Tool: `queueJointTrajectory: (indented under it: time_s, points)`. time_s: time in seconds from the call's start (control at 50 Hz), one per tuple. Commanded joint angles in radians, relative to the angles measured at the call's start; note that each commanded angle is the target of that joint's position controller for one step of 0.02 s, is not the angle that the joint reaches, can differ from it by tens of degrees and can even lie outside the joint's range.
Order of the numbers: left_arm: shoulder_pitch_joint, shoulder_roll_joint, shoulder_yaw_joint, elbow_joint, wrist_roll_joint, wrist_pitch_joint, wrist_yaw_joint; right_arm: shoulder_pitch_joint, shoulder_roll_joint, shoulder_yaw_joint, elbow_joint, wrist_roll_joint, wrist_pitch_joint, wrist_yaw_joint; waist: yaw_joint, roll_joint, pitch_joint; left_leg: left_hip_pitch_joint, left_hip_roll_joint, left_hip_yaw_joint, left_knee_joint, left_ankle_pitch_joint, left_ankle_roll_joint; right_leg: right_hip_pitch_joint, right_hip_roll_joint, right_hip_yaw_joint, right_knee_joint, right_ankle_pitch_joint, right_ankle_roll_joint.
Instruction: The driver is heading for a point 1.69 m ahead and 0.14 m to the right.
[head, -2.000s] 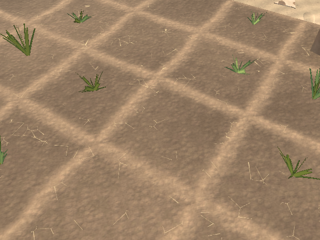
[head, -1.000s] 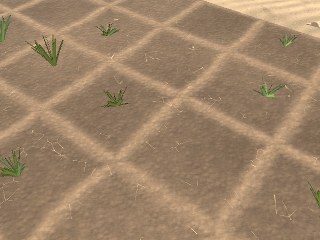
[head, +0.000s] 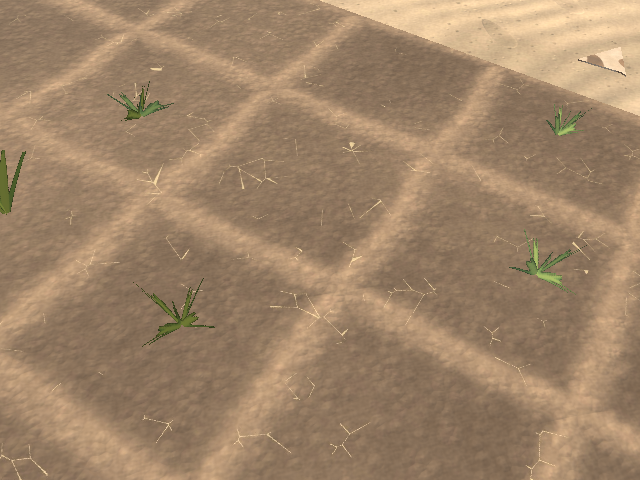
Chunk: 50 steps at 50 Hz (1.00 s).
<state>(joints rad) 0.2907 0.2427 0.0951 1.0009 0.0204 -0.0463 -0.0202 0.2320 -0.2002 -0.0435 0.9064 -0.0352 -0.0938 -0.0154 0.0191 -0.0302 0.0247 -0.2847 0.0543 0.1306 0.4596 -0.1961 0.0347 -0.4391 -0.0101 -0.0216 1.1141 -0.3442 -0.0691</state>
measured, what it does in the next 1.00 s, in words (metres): walks ahead: right foot, then left foot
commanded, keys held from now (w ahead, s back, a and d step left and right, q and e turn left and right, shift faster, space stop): e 0.26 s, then no key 0.74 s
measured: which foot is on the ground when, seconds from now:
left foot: down 0.00-0.30, up 0.32-0.70, down 0.72-1.00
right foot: up 0.00-0.30, down 0.32-1.00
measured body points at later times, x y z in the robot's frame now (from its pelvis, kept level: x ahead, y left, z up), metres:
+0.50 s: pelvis +0.12 -0.01 -0.01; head +0.16 -0.04 +0.44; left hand +0.30 +0.21 -0.13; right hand +0.14 -0.27 -0.15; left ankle +0.12 +0.12 -0.67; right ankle +0.18 -0.09 -0.74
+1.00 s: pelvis +0.16 +0.02 +0.00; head +0.16 +0.02 +0.45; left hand +0.25 +0.24 -0.15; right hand +0.13 -0.21 -0.15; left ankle +0.16 +0.12 -0.74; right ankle +0.18 -0.09 -0.74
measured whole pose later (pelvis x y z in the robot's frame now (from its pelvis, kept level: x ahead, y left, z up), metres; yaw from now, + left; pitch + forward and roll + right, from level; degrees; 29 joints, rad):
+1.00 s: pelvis +0.16 +0.02 +0.00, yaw -14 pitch -1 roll +0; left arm 0.25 0.19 0.02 1.05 0.01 0.00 0.01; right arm 0.31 -0.16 -0.02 1.00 -0.01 -0.02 -0.04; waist 0.02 -0.01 0.01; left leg -0.11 -0.02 0.03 0.38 -0.24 0.03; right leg -0.22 0.03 -0.02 0.36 -0.11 -0.04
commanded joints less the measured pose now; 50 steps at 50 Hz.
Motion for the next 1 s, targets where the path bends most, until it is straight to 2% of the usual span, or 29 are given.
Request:
queueJointTrajectory:
  time_s: [0.02,0.06,0.1,0.14,0.18,0.26,0.28,0.3,0.32,0.34,0.36,0.38,0.4,0.42,0.44,0.5,0.54,0.6,0.66,0.7,0.72,0.74,0.76,0.78,0.8,0.82,0.84,0.9,1.0]
  points:
    - [0.05,-0.014,0.004,-0.04,0.01,0.027,-0.003,0.104,-0.078,-0.012,-0.014,0.014,-0.025,-0.013,0.014,0.124,-0.048,0.193,0.248,-0.15,-0.172,0.592,0.084,-0.158,-0.037,0.016,0.041,0.055,0.02]
    - [0.005,-0.023,0.0,-0.066,0.01,0.043,-0.005,0.123,-0.094,-0.015,-0.009,0.021,-0.026,-0.018,0.019,0.143,-0.047,0.203,0.245,-0.077,-0.162,0.684,0.09,-0.185,-0.03,-0.003,-0.009,0.111,0.03]
    - [-0.07,-0.031,-0.011,-0.106,0.011,0.051,-0.013,0.113,-0.095,-0.015,-0.01,0.021,-0.016,-0.023,0.014,0.161,-0.019,0.177,0.227,-0.01,-0.169,0.656,0.094,-0.18,-0.028,-0.029,-0.143,0.189,0.038]
    - [-0.129,-0.04,-0.025,-0.137,0.012,0.053,-0.025,0.093,-0.104,-0.016,-0.015,0.021,-0.007,-0.026,0.007,0.168,-0.007,0.135,0.211,0.055,-0.161,0.631,0.095,-0.099,-0.02,-0.06,-0.3,0.265,0.033]
    - [-0.158,-0.027,-0.03,-0.16,0.015,0.053,-0.032,0.102,-0.129,-0.025,-0.012,0.025,-0.002,-0.027,-0.003,0.166,-0.017,0.142,0.224,0.078,-0.134,0.647,0.097,-0.032,-0.007,-0.087,-0.391,0.289,0.019]
    - [-0.13,0.021,-0.02,-0.182,0.023,0.045,-0.028,0.111,-0.158,-0.044,-0.012,0.027,0.023,-0.032,-0.002,0.16,-0.046,0.217,0.257,0.082,0.03,0.709,0.085,0.042,0.02,-0.104,-0.484,0.167,-0.03]
    - [-0.088,0.03,-0.015,-0.173,0.026,0.035,-0.023,0.122,-0.158,-0.047,-0.01,0.028,0.033,-0.032,0.007,0.138,-0.071,0.219,0.249,0.084,0.139,0.698,0.076,0.101,0.04,-0.101,-0.539,0.161,-0.048]
    - [-0.021,0.046,-0.006,-0.154,0.032,0.018,-0.014,0.138,-0.164,-0.049,-0.006,0.028,0.045,-0.026,0.043,0.069,-0.114,0.189,0.215,0.105,0.305,0.607,0.041,0.213,0.054,-0.087,-0.65,0.286,-0.068]
    - [0.032,0.148,0.017,-0.159,0.04,0.002,0.0,0.188,-0.154,-0.046,-0.031,0.03,0.05,-0.021,0.054,-0.083,-0.199,0.018,0.156,0.118,0.562,0.23,-0.009,0.406,-0.144,0.147,-0.666,0.679,-0.12]
    - [0.021,0.243,0.039,-0.179,0.014,0.014,0.008,0.248,-0.06,-0.025,-0.073,0.036,0.066,-0.014,-0.001,-0.215,-0.291,-0.221,-0.04,0.048,0.839,-0.507,-0.051,0.557,-0.426,0.499,-0.651,1.103,-0.323]
    - [0.061,0.196,0.03,-0.179,-0.024,0.036,0.019,0.184,-0.097,-0.031,-0.062,0.016,0.089,-0.016,0.047,-0.061,-0.316,-0.242,-0.012,-0.095,0.875,-0.464,-0.052,0.491,-0.404,0.462,-0.716,0.867,-0.343]
    - [-0.015,0.144,0.013,-0.186,-0.02,0.045,0.028,0.114,-0.089,-0.03,-0.078,0.021,0.095,-0.014,0.034,-0.05,-0.191,-0.276,0.004,-0.112,0.867,-0.392,-0.047,0.378,-0.358,0.387,-0.769,0.668,-0.317]
    - [-0.088,0.085,-0.007,-0.192,-0.014,0.051,0.034,0.075,-0.081,-0.029,-0.075,0.021,0.093,-0.017,0.007,-0.021,-0.091,-0.271,0.029,-0.129,0.785,-0.309,-0.04,0.275,-0.292,0.313,-0.817,0.559,-0.258]
    - [-0.124,0.057,-0.017,-0.192,-0.014,0.051,0.039,0.073,-0.094,-0.033,-0.072,0.01,0.098,-0.02,-0.018,-0.038,-0.049,-0.235,0.039,-0.133,0.718,-0.254,-0.036,0.214,-0.241,0.253,-0.836,0.536,-0.213]
    - [-0.143,0.039,-0.024,-0.193,-0.01,0.049,0.041,0.115,-0.095,-0.035,-0.055,-0.001,0.108,-0.02,-0.038,-0.049,-0.059,-0.175,0.029,-0.124,0.692,-0.218,-0.033,0.174,-0.207,0.201,-0.841,0.55,-0.192]
    - [-0.123,0.057,-0.026,-0.179,0.005,0.03,0.034,0.159,-0.062,-0.028,-0.03,0.01,0.126,-0.017,-0.052,-0.019,-0.103,-0.11,0.003,-0.124,0.589,-0.205,-0.027,0.18,-0.187,0.164,-0.84,0.564,-0.179]
    - [-0.115,0.066,-0.028,-0.167,0.008,0.028,0.032,0.13,-0.054,-0.023,-0.034,0.012,0.133,-0.02,-0.04,-0.045,-0.096,-0.098,0.0,-0.127,0.476,-0.206,-0.03,0.188,-0.182,0.171,-0.86,0.425,-0.169]
    - [-0.11,0.075,-0.03,-0.152,0.011,0.04,0.03,0.087,-0.063,-0.02,-0.041,0.017,0.141,-0.023,-0.015,-0.09,-0.079,-0.042,-0.02,-0.115,0.334,-0.211,-0.027,0.167,-0.174,0.194,-0.895,0.16,-0.154]
    - [-0.109,0.085,-0.03,-0.136,0.009,0.055,0.031,0.101,-0.059,-0.017,-0.028,0.023,0.135,-0.024,-0.015,-0.078,-0.058,0.027,-0.043,-0.098,0.19,-0.197,-0.014,0.146,-0.185,0.234,-0.902,0.029,-0.138]
    - [-0.11,0.079,-0.032,-0.121,-0.005,0.064,0.037,0.163,-0.038,-0.01,0.002,0.019,0.121,-0.026,-0.047,-0.037,-0.034,0.154,-0.047,-0.091,-0.036,-0.065,0.013,0.083,-0.166,0.229,-0.885,-0.041,-0.082]
    - [-0.083,0.053,-0.039,-0.109,-0.008,0.063,0.038,0.172,-0.059,-0.01,0.006,0.007,0.107,-0.028,-0.039,0.013,-0.012,0.191,0.017,-0.175,-0.135,-0.046,0.029,0.049,-0.138,0.217,-0.86,-0.053,-0.029]
    - [-0.045,0.01,-0.049,-0.103,-0.02,0.06,0.036,0.164,-0.109,-0.013,-0.003,-0.003,0.093,-0.029,-0.007,0.11,-0.018,0.175,0.154,-0.347,-0.225,-0.147,0.06,0.039,-0.07,0.147,-0.788,-0.025,0.019]
    - [-0.083,0.001,-0.05,-0.104,-0.027,0.056,0.03,0.078,-0.096,-0.006,-0.005,0.016,0.086,-0.022,0.024,0.192,0.052,-0.042,0.194,-0.397,-0.273,-0.218,0.077,0.167,0.01,0.06,-0.763,0.101,0.039]
    - [-0.094,0.009,-0.052,-0.09,-0.011,0.052,0.026,0.02,-0.064,0.005,-0.013,0.016,0.075,-0.018,0.034,0.171,0.059,-0.098,0.159,-0.355,-0.283,-0.236,0.05,0.269,-0.009,0.073,-0.755,0.18,0.039]
    - [-0.079,0.016,-0.05,-0.072,-0.005,0.047,0.024,0.026,-0.069,0.003,-0.003,0.017,0.066,-0.017,0.031,0.167,0.043,-0.096,0.124,-0.315,-0.274,-0.225,0.026,0.319,-0.019,0.083,-0.764,0.225,0.038]
    - [-0.067,0.034,-0.048,-0.058,-0.004,0.043,0.024,0.043,-0.083,0.0,0.006,0.019,0.062,-0.018,0.028,0.163,0.027,-0.076,0.098,-0.289,-0.267,-0.2,0.013,0.343,-0.033,0.09,-0.764,0.244,0.034]
    - [-0.056,0.048,-0.044,-0.045,-0.003,0.039,0.023,0.065,-0.076,0.003,0.017,0.024,0.058,-0.021,0.022,0.139,0.02,-0.048,0.084,-0.272,-0.256,-0.163,0.012,0.338,-0.045,0.102,-0.765,0.251,0.028]
    - [-0.04,0.023,-0.054,-0.006,-0.01,0.034,0.029,0.109,-0.06,0.006,0.045,0.026,0.061,-0.023,0.006,0.072,0.023,0.031,0.069,-0.248,-0.22,-0.102,0.024,0.288,-0.054,0.111,-0.786,0.236,0.026]
    - [-0.026,0.012,-0.063,0.044,-0.011,0.035,0.039,0.135,-0.052,0.01,0.081,0.024,0.066,-0.023,-0.01,0.033,0.037,0.067,0.057,-0.231,-0.196,-0.056,0.03,0.269,-0.06,0.119,-0.805,0.242,0.032]
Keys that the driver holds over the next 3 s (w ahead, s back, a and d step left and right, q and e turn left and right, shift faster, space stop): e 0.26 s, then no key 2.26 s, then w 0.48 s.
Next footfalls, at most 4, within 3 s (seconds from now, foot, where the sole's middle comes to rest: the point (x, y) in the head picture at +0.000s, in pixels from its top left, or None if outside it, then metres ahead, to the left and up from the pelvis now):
0.32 right None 0.22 -0.10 -0.78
0.72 left None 0.20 0.11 -0.78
2.92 right None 0.39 -0.16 -0.78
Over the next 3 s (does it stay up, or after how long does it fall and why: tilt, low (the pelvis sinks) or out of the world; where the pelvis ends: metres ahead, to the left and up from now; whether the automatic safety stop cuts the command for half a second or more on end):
stays up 0.33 -0.06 -0.02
